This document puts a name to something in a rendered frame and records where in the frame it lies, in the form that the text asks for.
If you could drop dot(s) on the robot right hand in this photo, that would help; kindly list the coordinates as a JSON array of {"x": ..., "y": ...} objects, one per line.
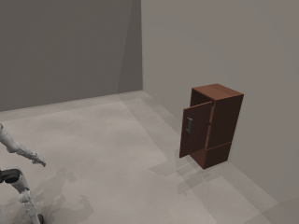
[{"x": 40, "y": 159}]

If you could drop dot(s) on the handle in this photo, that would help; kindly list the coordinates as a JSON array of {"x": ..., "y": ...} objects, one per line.
[{"x": 190, "y": 125}]

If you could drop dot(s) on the robot right upper arm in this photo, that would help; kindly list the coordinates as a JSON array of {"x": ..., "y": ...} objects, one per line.
[{"x": 7, "y": 140}]

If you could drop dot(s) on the right robot thigh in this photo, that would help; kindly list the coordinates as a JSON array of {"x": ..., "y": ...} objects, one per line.
[{"x": 14, "y": 176}]

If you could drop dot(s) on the right robot forearm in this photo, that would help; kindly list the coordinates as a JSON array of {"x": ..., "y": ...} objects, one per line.
[{"x": 26, "y": 152}]

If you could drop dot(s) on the right robot shin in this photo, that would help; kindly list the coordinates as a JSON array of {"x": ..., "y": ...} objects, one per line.
[{"x": 30, "y": 207}]

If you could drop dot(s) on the cupboard door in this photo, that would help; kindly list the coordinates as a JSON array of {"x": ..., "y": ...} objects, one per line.
[{"x": 196, "y": 140}]

